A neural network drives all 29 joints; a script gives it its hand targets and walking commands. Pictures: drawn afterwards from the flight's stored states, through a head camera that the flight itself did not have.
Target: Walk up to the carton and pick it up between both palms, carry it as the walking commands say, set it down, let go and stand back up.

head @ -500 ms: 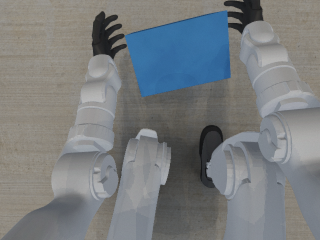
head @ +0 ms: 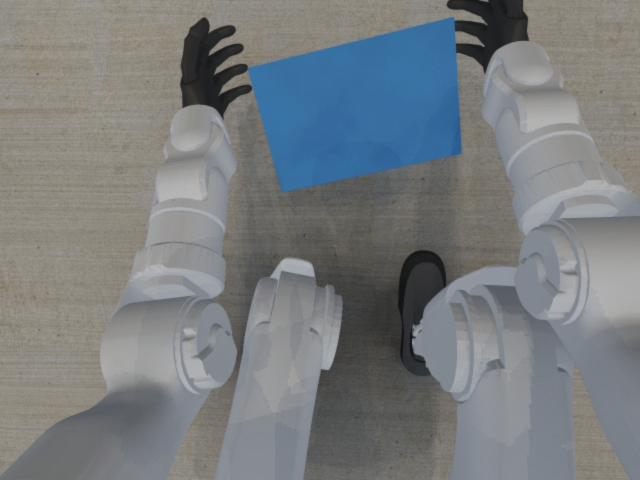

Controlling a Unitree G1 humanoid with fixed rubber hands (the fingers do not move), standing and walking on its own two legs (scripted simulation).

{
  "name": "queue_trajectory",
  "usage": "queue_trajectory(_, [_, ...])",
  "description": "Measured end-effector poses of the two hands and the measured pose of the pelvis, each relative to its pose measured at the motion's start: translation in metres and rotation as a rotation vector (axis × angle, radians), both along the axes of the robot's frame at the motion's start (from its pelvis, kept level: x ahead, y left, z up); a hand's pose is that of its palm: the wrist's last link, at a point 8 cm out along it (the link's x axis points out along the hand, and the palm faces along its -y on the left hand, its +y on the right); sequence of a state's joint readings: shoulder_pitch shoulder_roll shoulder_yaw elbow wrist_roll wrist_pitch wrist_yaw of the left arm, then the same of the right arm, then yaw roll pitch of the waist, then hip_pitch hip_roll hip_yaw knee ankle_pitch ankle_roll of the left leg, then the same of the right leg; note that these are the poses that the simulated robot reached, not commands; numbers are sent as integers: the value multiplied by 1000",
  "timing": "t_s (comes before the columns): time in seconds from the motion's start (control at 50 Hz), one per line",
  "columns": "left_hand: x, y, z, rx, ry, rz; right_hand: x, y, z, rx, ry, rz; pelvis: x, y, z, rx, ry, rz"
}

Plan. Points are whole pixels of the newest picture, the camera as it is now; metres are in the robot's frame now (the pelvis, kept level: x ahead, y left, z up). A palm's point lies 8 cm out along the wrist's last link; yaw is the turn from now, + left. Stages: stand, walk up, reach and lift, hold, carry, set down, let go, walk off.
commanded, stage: set down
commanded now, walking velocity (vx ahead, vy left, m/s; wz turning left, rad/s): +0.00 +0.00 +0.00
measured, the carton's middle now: (353, 104) +0.50 -0.03 -0.27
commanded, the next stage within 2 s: none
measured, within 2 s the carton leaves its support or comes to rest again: rests again in 1.36 s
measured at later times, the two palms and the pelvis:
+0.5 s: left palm (203, 98) +0.50 +0.13 -0.17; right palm (499, 43) +0.53 -0.18 -0.17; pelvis +0.00 +0.00 +0.00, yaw +0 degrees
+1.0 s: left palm (203, 92) +0.50 +0.14 -0.17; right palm (497, 39) +0.54 -0.18 -0.18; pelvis +0.01 +0.00 +0.00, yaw +0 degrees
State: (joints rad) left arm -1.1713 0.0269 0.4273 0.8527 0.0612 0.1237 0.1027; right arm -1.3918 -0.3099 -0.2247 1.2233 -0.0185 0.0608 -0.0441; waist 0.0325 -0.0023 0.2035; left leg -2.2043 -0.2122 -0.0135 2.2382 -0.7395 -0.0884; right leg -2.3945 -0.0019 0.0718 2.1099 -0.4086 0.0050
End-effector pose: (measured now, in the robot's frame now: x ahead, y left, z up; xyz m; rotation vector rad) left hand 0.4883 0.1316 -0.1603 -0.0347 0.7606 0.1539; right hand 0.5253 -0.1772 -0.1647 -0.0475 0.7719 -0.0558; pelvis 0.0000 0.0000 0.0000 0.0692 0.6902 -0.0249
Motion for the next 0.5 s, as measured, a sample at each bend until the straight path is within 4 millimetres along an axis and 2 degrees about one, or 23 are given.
queue_trajectory(0.5, [8, 3, -5, 2, -5, -29, 7, 0, -6, 13, -8, 6, 5, -1, 3, -2, 18, -3])
